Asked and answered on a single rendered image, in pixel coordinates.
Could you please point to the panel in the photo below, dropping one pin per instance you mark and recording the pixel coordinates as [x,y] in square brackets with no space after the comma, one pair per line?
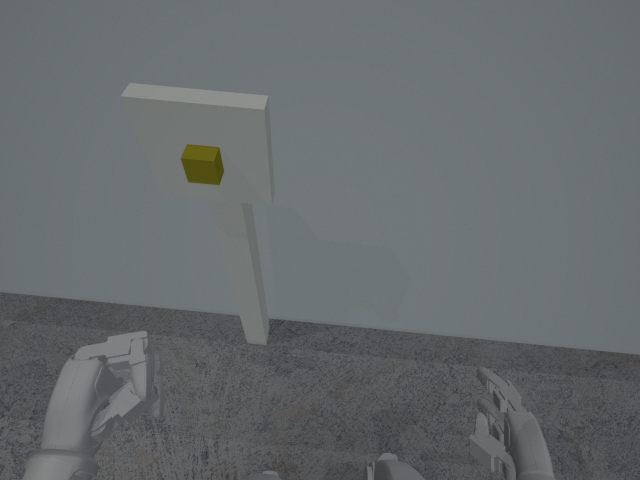
[165,120]

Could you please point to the left robot hand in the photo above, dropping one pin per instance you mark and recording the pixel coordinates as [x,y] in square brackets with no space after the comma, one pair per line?
[75,419]

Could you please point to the robot right shin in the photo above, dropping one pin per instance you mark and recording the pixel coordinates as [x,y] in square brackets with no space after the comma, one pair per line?
[387,456]

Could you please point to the right robot hand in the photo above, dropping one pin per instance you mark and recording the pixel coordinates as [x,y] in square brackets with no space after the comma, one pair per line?
[519,447]

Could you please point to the button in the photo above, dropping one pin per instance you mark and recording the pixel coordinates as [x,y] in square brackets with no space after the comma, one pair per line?
[202,164]

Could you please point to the left robot forearm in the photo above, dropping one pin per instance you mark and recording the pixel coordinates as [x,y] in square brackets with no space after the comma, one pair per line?
[60,465]

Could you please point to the robot right thigh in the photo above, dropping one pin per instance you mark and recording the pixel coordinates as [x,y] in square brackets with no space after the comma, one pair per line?
[390,470]

